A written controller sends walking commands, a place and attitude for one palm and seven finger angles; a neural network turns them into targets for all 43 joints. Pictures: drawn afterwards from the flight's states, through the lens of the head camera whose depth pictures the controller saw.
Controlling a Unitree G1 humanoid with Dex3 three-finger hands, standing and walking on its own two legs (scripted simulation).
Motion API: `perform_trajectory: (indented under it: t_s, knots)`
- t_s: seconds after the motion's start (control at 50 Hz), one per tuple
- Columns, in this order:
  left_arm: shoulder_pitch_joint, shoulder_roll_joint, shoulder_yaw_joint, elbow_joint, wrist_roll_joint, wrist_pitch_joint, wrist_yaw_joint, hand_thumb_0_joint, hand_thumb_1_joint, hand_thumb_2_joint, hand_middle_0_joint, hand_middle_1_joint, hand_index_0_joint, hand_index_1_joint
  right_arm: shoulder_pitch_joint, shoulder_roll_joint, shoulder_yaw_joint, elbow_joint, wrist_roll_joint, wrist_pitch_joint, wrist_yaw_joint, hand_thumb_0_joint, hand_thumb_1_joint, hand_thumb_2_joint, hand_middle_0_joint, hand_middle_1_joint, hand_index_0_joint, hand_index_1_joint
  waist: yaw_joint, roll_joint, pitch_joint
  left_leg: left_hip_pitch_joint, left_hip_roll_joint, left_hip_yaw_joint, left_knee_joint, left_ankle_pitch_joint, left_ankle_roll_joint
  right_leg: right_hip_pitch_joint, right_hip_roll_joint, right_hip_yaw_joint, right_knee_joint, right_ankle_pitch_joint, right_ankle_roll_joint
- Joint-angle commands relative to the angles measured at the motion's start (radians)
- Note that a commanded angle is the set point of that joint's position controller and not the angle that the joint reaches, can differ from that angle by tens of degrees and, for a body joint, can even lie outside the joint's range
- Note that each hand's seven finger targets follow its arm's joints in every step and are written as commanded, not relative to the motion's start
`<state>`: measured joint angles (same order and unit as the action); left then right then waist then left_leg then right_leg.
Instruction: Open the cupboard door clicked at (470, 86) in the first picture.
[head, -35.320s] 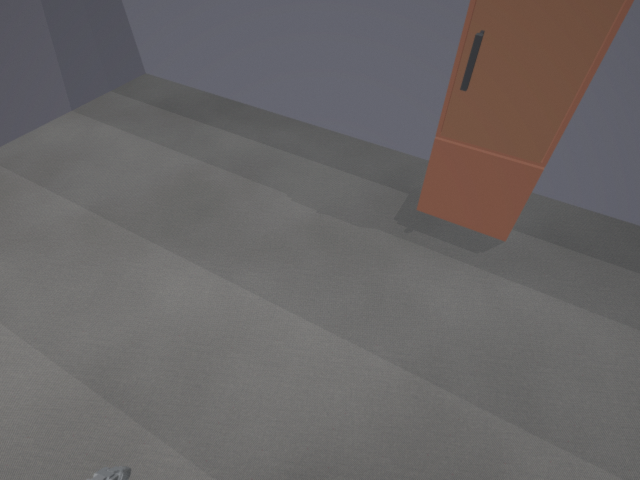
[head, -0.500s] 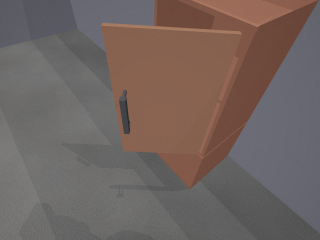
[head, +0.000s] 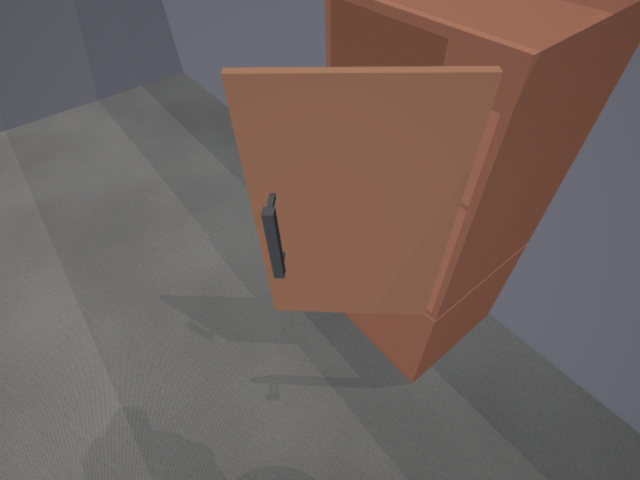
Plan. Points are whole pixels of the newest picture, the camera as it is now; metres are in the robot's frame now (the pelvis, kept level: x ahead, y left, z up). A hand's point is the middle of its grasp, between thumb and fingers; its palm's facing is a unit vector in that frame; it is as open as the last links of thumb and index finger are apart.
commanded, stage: look again from close up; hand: left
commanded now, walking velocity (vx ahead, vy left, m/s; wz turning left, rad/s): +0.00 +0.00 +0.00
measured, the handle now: (275, 237) +0.52 +0.12 -0.05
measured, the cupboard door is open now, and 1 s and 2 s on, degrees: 49 49 49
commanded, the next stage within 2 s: shuffle to correct the standing spot in 0.42 s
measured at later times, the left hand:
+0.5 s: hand out of the picture +0.07 +0.15 -0.17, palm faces +0.02 -0.97 -0.23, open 7.3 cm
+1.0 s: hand out of the picture +0.05 +0.12 -0.18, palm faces +0.03 -0.97 -0.23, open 7.3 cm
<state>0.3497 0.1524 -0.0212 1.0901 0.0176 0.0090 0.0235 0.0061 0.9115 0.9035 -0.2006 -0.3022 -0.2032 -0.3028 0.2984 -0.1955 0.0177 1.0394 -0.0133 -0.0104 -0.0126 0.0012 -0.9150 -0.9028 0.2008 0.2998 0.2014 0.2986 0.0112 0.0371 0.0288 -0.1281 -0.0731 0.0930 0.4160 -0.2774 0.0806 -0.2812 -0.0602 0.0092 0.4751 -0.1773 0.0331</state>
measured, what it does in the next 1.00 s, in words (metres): shifts its weight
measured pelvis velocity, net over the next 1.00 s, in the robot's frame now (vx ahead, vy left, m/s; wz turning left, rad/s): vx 0.00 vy -0.07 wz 0.02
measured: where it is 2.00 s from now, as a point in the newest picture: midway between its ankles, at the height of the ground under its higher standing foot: outside the picture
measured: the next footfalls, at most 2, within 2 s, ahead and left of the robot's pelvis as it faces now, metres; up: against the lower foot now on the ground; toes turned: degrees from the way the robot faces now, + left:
none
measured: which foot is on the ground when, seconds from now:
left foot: down 0.00-1.00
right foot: down 0.00-1.00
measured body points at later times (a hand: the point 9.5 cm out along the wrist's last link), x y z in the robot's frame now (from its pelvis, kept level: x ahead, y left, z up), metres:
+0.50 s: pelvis +0.04 -0.03 +0.00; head +0.05 -0.04 +0.45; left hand +0.07 +0.20 -0.15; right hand +0.04 -0.25 -0.16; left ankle -0.03 +0.06 -0.74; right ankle +0.05 -0.14 -0.74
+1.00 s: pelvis +0.00 -0.07 -0.01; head +0.03 -0.08 +0.44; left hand +0.05 +0.17 -0.16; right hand +0.04 -0.31 -0.17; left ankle -0.04 +0.06 -0.73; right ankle +0.05 -0.14 -0.74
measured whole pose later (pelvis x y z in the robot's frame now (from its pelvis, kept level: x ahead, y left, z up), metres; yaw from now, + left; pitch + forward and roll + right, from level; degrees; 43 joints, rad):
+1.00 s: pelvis +0.00 -0.07 -0.01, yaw +1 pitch +1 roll +1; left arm 0.22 0.17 0.03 0.96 0.03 0.04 0.02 0.00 0.91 0.90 -0.20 -0.30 -0.20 -0.30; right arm 0.22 -0.18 -0.04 1.02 -0.02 0.03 -0.04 0.00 -0.91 -0.90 0.20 0.30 0.20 0.30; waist -0.01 0.00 0.06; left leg -0.28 0.02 0.03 0.70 -0.45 0.01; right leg -0.38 0.03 -0.06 0.60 -0.24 -0.07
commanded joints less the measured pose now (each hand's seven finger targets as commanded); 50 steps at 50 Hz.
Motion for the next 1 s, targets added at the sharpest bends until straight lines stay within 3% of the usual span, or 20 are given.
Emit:
perform_trajectory:
  t_s: [0.0,0.18,0.4,0.46,0.5,0.6,0.7,0.76,0.8,0.86,0.88,0.92,0.94,0.96,0.98]
  knots:
    - [-0.016,0.109,0.021,-0.041,-0.006,-0.032,0.009,0.000,0.900,0.900,-0.200,-0.300,-0.200,-0.300,0.040,-0.089,-0.017,-0.013,0.004,-0.032,-0.015,0.000,-0.900,-0.900,0.200,0.300,0.200,0.300,-0.018,-0.051,0.026,-0.084,0.166,-0.157,-0.126,0.120,-0.027,0.078,-0.044,0.059,-0.034,0.079,-0.069]
    - [-0.035,0.101,0.025,-0.019,-0.008,-0.033,0.015,0.000,0.900,0.900,-0.200,-0.300,-0.200,-0.300,0.047,-0.062,-0.015,0.041,0.001,-0.033,-0.023,0.000,-0.900,-0.900,0.200,0.300,0.200,0.300,-0.011,-0.036,0.041,-0.077,0.166,-0.141,-0.102,0.188,-0.034,0.107,-0.052,0.060,-0.029,0.157,-0.078]
    - [-0.063,0.120,0.034,-0.034,-0.009,-0.039,0.017,0.000,0.900,0.900,-0.200,-0.300,-0.200,-0.300,0.046,-0.062,-0.021,0.062,0.000,-0.033,-0.027,0.000,-0.900,-0.900,0.200,0.300,0.200,0.300,-0.011,-0.042,-0.003,-0.040,0.169,-0.126,-0.076,0.248,-0.044,0.150,-0.063,0.062,-0.020,0.277,-0.090]
    - [-0.071,0.122,0.036,-0.035,-0.009,-0.039,0.017,0.000,0.900,0.900,-0.200,-0.300,-0.200,-0.300,0.040,-0.058,-0.022,0.065,0.000,-0.030,-0.027,0.000,-0.900,-0.900,0.200,0.300,0.200,0.300,-0.011,-0.063,0.006,-0.041,0.171,-0.128,-0.077,0.233,-0.046,0.150,-0.063,0.060,-0.028,0.279,-0.091]
    - [-0.074,0.125,0.036,-0.037,-0.009,-0.039,0.017,0.000,0.900,0.900,-0.200,-0.300,-0.200,-0.300,0.037,-0.064,-0.022,0.066,0.000,-0.030,-0.027,0.000,-0.900,-0.900,0.200,0.300,0.200,0.300,-0.012,-0.044,0.000,-0.038,0.170,-0.127,-0.078,0.221,-0.048,0.152,-0.065,0.064,-0.034,0.266,-0.091]
    - [-0.069,0.122,0.044,-0.053,-0.011,-0.026,0.021,0.000,0.900,0.900,-0.200,-0.300,-0.200,-0.300,0.026,-0.055,-0.033,0.053,0.002,-0.025,-0.037,0.000,-0.900,-0.900,0.200,0.300,0.200,0.300,-0.016,-0.030,-0.030,0.008,0.195,-0.125,-0.050,0.434,-0.052,0.133,-0.056,0.049,0.010,0.397,-0.077]
    - [-0.066,0.136,0.068,-0.101,-0.001,-0.001,0.017,0.000,0.900,0.900,-0.200,-0.300,-0.200,-0.300,0.021,-0.075,-0.059,0.015,-0.002,-0.006,-0.047,0.000,-0.900,-0.900,0.200,0.300,0.200,0.300,-0.019,-0.025,-0.042,0.002,0.218,-0.120,0.005,0.470,-0.042,0.076,-0.042,0.043,0.073,0.377,-0.080]
    - [-0.069,0.135,0.075,-0.136,0.005,0.013,0.012,0.000,0.900,0.900,-0.200,-0.300,-0.200,-0.300,0.006,-0.091,-0.074,-0.012,-0.005,0.006,-0.051,0.000,-0.900,-0.900,0.200,0.300,0.200,0.300,-0.019,-0.008,-0.044,-0.017,0.244,-0.137,0.020,0.444,-0.021,0.031,-0.025,0.034,0.112,0.317,-0.080]
    - [-0.068,0.137,0.081,-0.159,0.009,0.023,0.007,0.000,0.900,0.900,-0.200,-0.300,-0.200,-0.300,-0.010,-0.103,-0.082,-0.031,-0.008,0.016,-0.052,0.000,-0.900,-0.900,0.200,0.300,0.200,0.300,-0.016,0.008,-0.032,-0.068,0.251,-0.143,0.037,0.361,-0.013,0.010,-0.021,0.042,0.130,0.271,-0.083]
    - [-0.064,0.144,0.086,-0.184,0.013,0.030,0.002,0.000,0.900,0.900,-0.200,-0.300,-0.200,-0.300,-0.025,-0.094,-0.088,-0.058,-0.010,0.026,-0.049,0.000,-0.900,-0.900,0.200,0.300,0.200,0.300,-0.014,-0.041,-0.032,-0.146,0.221,-0.133,0.088,0.161,-0.018,0.005,-0.043,0.087,0.098,0.228,-0.107]
    - [-0.062,0.151,0.087,-0.190,0.015,0.028,0.003,0.000,0.900,0.900,-0.200,-0.300,-0.200,-0.300,-0.018,-0.080,-0.086,-0.065,-0.009,0.029,-0.046,0.000,-0.900,-0.900,0.200,0.300,0.200,0.300,-0.014,-0.095,-0.047,-0.176,0.177,-0.106,0.140,0.043,-0.033,0.011,-0.074,0.140,0.036,0.178,-0.122]
    - [-0.050,0.180,0.085,-0.188,0.009,0.011,0.007,0.000,0.900,0.900,-0.200,-0.300,-0.200,-0.300,0.013,-0.024,-0.071,-0.061,-0.004,0.036,-0.032,0.000,-0.900,-0.900,0.200,0.300,0.200,0.300,-0.010,-0.221,-0.081,-0.181,0.066,-0.041,0.328,-0.206,-0.068,0.000,-0.201,0.318,-0.195,-0.130,-0.195]
    - [-0.065,0.179,0.080,-0.192,0.010,0.004,0.010,0.000,0.900,0.900,-0.200,-0.300,-0.200,-0.300,0.003,-0.024,-0.067,-0.059,-0.004,0.036,-0.024,0.000,-0.900,-0.900,0.200,0.300,0.200,0.300,0.001,-0.214,-0.069,-0.185,0.077,-0.082,0.405,-0.246,-0.064,-0.040,-0.219,0.362,-0.264,-0.310,-0.223]
    - [-0.105,0.201,0.083,-0.196,0.010,-0.005,0.013,0.000,0.900,0.900,-0.200,-0.300,-0.200,-0.300,0.005,-0.052,-0.070,-0.054,-0.003,0.032,-0.018,0.000,-0.900,-0.900,0.200,0.300,0.200,0.300,-0.014,-0.178,-0.047,-0.163,0.094,-0.100,0.400,-0.228,-0.058,-0.079,-0.214,0.360,-0.296,-0.419,-0.236]
    - [-0.139,0.217,0.091,-0.206,0.011,-0.010,0.013,0.000,0.900,0.900,-0.200,-0.300,-0.200,-0.300,0.021,-0.069,-0.071,-0.043,-0.006,0.025,-0.009,0.000,-0.900,-0.900,0.200,0.300,0.200,0.300,-0.026,-0.173,-0.038,-0.149,0.093,-0.091,0.375,-0.195,-0.052,-0.088,-0.191,0.319,-0.303,-0.415,-0.220]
